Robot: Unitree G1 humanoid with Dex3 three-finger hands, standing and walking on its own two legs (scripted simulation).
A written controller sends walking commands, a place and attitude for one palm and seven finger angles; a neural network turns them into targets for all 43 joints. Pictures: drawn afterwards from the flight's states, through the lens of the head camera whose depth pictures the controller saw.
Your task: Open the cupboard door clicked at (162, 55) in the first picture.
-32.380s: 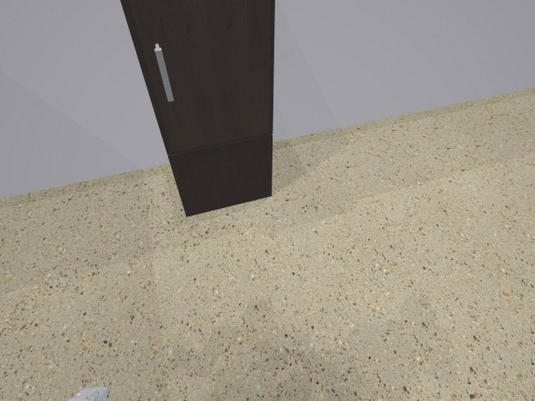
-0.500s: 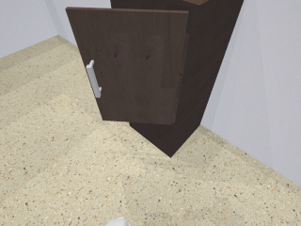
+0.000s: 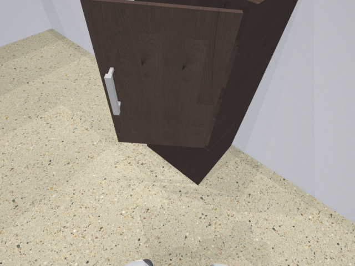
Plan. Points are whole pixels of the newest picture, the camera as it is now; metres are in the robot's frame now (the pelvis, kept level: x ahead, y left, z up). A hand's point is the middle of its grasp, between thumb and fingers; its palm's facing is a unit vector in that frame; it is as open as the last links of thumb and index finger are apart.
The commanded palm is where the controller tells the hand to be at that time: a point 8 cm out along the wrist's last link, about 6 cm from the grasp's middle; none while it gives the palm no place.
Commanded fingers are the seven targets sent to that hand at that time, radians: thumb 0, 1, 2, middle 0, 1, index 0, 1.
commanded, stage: come to a stop and stand still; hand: left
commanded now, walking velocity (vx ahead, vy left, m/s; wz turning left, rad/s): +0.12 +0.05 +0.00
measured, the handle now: (114, 92) +0.61 +0.25 -0.02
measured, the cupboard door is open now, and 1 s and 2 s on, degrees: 37 37 37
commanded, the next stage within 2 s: look again from close up in 0.46 s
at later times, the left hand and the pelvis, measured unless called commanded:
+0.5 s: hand out of the picture +0.00 +0.14 -0.18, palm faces +0.05 -0.98 -0.18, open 7.3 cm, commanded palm none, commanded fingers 0.00 0.90 0.90 -0.20 -0.30 -0.20 -0.30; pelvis +0.00 -0.03 +0.00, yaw +1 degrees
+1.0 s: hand out of the picture +0.05 +0.16 -0.17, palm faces +0.00 -0.97 -0.24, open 7.4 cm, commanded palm none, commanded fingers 0.00 0.90 0.90 -0.20 -0.30 -0.20 -0.30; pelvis +0.02 -0.02 +0.00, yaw -1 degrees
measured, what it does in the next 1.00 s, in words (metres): steps on the spot: right foot, then left foot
